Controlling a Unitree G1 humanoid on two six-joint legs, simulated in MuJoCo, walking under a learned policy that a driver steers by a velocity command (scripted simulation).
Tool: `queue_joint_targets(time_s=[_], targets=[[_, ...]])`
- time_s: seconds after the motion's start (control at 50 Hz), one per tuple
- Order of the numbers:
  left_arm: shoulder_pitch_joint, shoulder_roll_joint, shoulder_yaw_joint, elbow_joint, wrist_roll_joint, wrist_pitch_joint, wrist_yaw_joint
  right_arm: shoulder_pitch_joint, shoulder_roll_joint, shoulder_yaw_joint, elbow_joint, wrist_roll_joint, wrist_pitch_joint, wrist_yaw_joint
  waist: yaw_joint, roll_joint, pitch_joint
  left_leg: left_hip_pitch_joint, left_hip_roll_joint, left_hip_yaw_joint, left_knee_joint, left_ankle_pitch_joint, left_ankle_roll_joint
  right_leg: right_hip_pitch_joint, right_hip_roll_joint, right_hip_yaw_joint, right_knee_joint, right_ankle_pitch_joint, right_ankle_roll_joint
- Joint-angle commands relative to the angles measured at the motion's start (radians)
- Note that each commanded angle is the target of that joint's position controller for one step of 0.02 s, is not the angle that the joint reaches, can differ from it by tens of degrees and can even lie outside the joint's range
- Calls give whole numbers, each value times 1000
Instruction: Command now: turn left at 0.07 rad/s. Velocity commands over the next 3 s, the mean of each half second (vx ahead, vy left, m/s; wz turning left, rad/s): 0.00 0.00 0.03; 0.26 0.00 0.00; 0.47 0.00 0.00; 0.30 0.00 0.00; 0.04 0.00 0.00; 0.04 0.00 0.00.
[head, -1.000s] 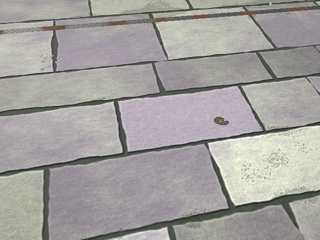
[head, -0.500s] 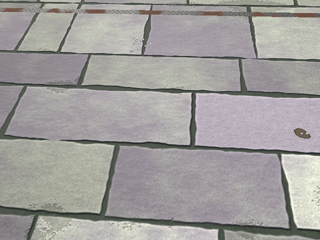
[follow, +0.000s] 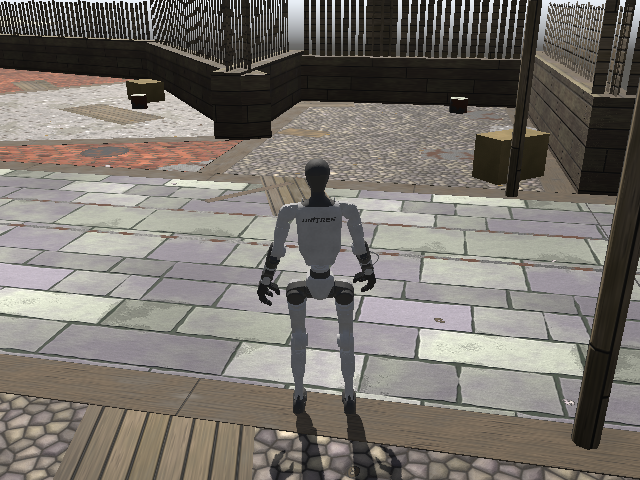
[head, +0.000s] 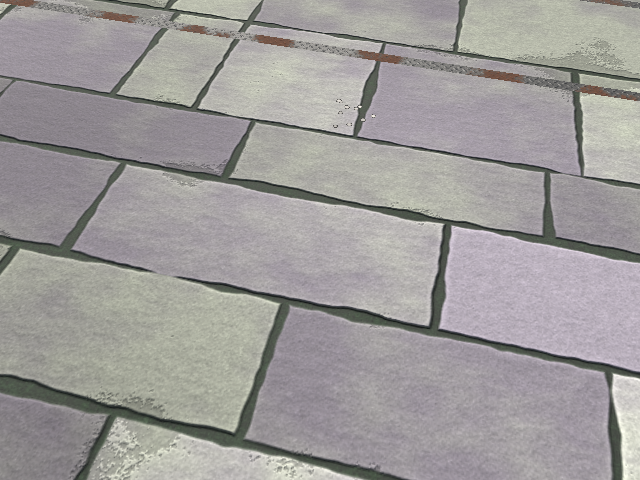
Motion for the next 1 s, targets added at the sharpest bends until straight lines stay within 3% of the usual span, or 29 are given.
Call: queue_joint_targets(time_s=[0.02, 0.14, 0.54, 0.58, 0.6, 0.64, 0.66, 0.7, 0.72, 0.76, 0.78, 0.8, 0.82, 0.84, 0.86, 0.9, 0.92, 0.96, 1.0], targets=[[-11, 117, 24, -18, 0, -15, 3, 3, -152, -37, -36, 5, -16, -7, -20, 78, -39, 35, 114, -123, -108, 198, 40, -11, -11, 12, -53, 154, -9], [-3, 113, 22, 32, -4, -14, 10, -6, -142, -35, -1, 8, -12, -7, -17, 42, -45, 39, 98, -104, -99, 237, 43, 14, -10, 7, -69, 162, -6], [35, 94, 14, 115, -8, -5, 28, 41, -136, -23, 152, 14, -14, -19, -18, 33, -24, 14, 58, -47, -88, 202, 19, 10, 3, -5, -66, 151, -18], [57, 79, 13, 127, -16, -2, 30, 61, -148, -28, 171, 22, -9, -24, -23, 53, -29, 6, 44, -48, -105, -110, 38, -17, 44, -50, -21, -73, -30], [48, 74, 13, 120, -20, -3, 30, 70, -166, -35, 174, 28, -6, -26, -33, 75, 2, -25, 60, -81, -131, -317, 62, -68, 62, -68, 23, -191, -41], [11, 52, 8, 88, -21, -20, 27, 114, -198, -46, 181, 34, -16, -24, -58, 157, 75, -54, 171, -251, -235, -560, 131, -197, 77, -81, 149, -250, -59], [5, 36, 4, 76, -26, -35, 20, 141, -219, -53, 191, 37, -26, -22, -62, 209, 87, -45, 249, -366, -289, -610, 177, -236, 72, -75, 230, -214, -72], [16, 36, 6, 68, -38, -63, 3, 129, -213, -55, 187, 39, -48, -21, -45, 216, 112, -77, 316, -456, -314, -552, 216, -249, 26, -16, 298, -222, -115], [42, 32, 6, 73, -43, -75, -6, 89, -202, -53, 173, 44, -54, -19, -19, 204, 110, -85, 307, -420, -295, -492, 202, -215, 16, -13, 235, -236, -138], [198, 36, 16, 143, -38, -89, -14, -32, -175, -46, 132, 55, -52, -14, 71, 135, 82, -234, 186, -224, -175, -322, 122, 89, 49, -43, -25, -56, -156], [304, 81, 31, 179, -24, -88, -13, -54, -120, -31, 114, 43, -57, -10, 95, -3, 33, -331, 92, -87, 63, -193, 64, 237, -50, 122, -100, -77, -164], [406, 203, 58, 189, -26, -92, -20, -73, -75, -21, 71, 37, -73, -11, 107, -261, -3, -505, -25, 61, 365, -219, -4, 341, -265, 514, -268, -217, -268], [384, 184, 46, 180, -7, -105, -27, -74, -115, -32, 66, 57, -88, -13, 86, -215, 27, -597, -3, -29, 558, -319, 3, 305, -350, 697, -319, -291, -342], [315, 123, 30, 153, -12, -117, -25, -39, -126, -35, 81, 73, -99, -6, 44, -125, 86, -664, 53, -71, 648, -232, 23, 300, -329, 618, -309, -276, -325], [278, 90, 22, 134, -19, -122, -27, -11, -125, -36, 103, 70, -107, 1, 25, -95, 90, -680, 85, -58, 661, -133, 38, 304, -277, 505, -305, -223, -285], [258, 60, 9, 118, -19, -119, -32, -41, -140, -48, 103, 48, -117, 9, 16, -69, 86, -669, 130, -31, 596, 4, 40, 305, -219, 338, -312, 28, -228], [281, 36, 2, 120, -14, -111, -29, -52, -128, -49, 102, 42, -117, 17, 20, -77, 66, -633, 134, -8, 562, 42, 32, 302, -188, 268, -312, 159, -216], [319, 42, 0, 120, -9, -99, -17, -86, -84, -40, 90, 40, -110, 28, 27, -76, 47, -604, 126, 31, 488, 99, 6, 293, -161, 180, -312, 334, -221], [316, 62, 2, 108, -7, -89, -4, -171, -51, -26, 55, 42, -105, 32, 36, -57, 68, -557, 110, 57, 343, 167, -15, 227, -138, 123, -335, 370, -220]])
